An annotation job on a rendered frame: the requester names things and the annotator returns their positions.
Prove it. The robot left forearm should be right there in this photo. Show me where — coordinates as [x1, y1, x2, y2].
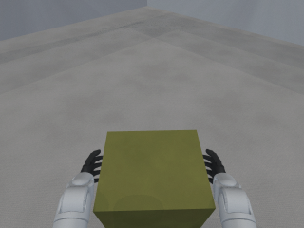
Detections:
[52, 172, 95, 228]

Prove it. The robot right hand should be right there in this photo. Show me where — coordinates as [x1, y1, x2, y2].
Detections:
[202, 149, 226, 184]

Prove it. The robot left hand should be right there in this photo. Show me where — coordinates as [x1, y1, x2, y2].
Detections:
[80, 149, 103, 183]

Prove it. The robot right forearm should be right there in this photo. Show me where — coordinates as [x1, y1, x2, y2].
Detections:
[213, 172, 257, 228]

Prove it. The carton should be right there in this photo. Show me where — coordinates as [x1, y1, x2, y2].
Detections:
[93, 129, 216, 228]

